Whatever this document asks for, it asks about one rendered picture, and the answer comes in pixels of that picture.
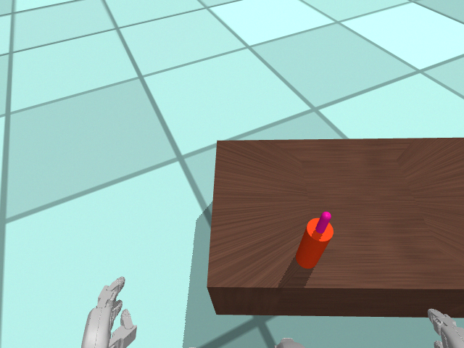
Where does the right robot hand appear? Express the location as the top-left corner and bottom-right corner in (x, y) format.
(428, 309), (464, 348)

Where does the bottle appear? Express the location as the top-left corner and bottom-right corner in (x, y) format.
(296, 212), (334, 269)

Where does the left robot hand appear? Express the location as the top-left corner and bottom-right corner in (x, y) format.
(81, 277), (137, 348)

